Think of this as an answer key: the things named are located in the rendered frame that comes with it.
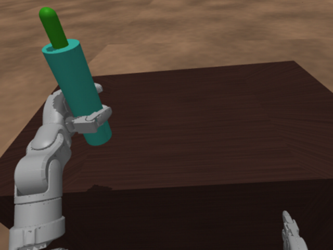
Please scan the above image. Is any left robot arm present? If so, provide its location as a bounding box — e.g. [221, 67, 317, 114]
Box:
[8, 123, 72, 250]

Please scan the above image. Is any bottle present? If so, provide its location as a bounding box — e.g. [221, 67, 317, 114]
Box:
[39, 7, 112, 146]

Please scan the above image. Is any right robot hand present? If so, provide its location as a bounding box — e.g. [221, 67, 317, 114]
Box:
[282, 211, 308, 250]

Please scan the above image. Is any left robot hand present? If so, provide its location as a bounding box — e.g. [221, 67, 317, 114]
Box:
[43, 83, 112, 137]

